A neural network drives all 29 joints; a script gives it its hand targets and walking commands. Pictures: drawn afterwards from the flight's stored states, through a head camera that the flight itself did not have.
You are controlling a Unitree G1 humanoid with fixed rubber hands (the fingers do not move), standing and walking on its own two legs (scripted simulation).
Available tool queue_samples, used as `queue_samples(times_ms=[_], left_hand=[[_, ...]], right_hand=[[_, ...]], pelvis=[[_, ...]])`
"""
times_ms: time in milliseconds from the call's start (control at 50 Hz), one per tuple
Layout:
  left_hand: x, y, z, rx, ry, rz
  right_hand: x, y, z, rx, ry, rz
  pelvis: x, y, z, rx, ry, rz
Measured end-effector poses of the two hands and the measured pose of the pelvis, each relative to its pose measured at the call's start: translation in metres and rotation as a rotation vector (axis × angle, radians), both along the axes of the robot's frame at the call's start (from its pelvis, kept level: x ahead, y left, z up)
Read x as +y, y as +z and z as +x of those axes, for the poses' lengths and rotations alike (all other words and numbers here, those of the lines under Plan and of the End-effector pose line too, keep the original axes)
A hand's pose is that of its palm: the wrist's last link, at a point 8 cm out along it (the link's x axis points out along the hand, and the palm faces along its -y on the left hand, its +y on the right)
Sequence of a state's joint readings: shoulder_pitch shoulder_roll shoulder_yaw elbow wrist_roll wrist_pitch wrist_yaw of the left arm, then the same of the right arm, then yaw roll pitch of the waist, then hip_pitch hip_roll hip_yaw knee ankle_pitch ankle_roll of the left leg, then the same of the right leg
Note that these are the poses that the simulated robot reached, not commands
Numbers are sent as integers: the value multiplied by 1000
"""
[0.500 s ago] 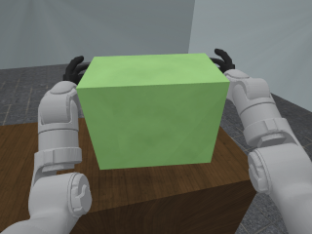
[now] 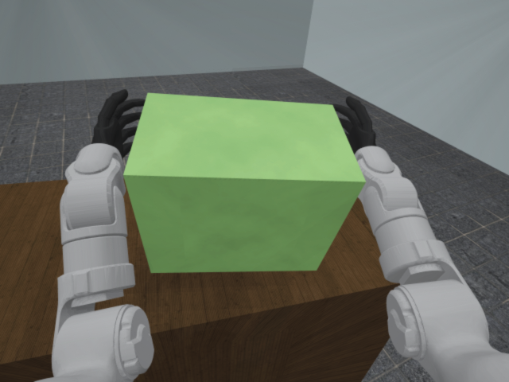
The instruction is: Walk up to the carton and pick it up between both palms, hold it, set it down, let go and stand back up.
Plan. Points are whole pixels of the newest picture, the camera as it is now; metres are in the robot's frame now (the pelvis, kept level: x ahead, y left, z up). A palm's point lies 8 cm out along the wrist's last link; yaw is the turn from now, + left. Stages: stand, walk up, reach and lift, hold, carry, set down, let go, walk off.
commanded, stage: set down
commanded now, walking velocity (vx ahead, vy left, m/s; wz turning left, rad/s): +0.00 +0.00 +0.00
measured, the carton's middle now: (240, 190) +0.35 +0.01 +0.19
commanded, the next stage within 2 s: none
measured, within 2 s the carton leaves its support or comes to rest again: neither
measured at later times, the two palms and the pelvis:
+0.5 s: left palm (122, 163) +0.37 +0.18 +0.22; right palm (357, 167) +0.37 -0.19 +0.22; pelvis +0.00 +0.00 +0.00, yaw +0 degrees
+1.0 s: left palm (130, 182) +0.38 +0.18 +0.18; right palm (352, 183) +0.38 -0.19 +0.18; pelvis +0.00 -0.01 +0.00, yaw +0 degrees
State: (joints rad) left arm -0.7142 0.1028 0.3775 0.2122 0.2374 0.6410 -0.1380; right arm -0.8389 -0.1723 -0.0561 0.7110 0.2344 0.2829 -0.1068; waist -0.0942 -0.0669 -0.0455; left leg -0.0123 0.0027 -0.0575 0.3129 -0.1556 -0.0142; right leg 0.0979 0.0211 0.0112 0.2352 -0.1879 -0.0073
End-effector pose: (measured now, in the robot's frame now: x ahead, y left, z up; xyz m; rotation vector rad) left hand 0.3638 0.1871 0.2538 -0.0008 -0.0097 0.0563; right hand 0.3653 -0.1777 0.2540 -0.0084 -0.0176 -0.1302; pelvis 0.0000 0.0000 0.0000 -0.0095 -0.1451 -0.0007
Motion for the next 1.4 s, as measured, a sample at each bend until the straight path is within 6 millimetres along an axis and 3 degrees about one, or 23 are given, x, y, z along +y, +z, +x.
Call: queue_samples(times_ms=[100,320,620,1400], left_hand=[[-4,-13,-1,9,1,-6],[-6,-13,6,38,5,2],[-9,-45,10,70,0,2],[-16,-98,19,156,7,3]], right_hand=[[-4,-16,-3,3,-5,5],[-7,-19,4,25,0,-3],[-10,-49,5,57,-5,-20],[-18,-100,15,135,5,-38]], pelvis=[[0,0,-4,6,-2,1],[-2,1,-8,21,-5,8],[-4,1,-3,34,-5,8],[-9,1,3,103,-11,12]])
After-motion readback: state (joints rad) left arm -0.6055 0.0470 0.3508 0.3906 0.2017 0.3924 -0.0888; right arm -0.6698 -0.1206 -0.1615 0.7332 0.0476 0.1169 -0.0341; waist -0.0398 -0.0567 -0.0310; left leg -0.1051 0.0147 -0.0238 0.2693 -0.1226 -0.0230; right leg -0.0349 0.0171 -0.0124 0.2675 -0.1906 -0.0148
